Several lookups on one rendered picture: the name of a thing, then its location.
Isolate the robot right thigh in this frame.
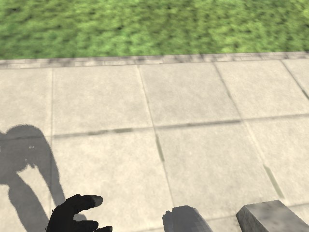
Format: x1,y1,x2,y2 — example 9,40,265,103
162,205,213,232

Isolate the left robot hand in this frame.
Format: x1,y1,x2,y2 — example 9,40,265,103
45,193,113,232

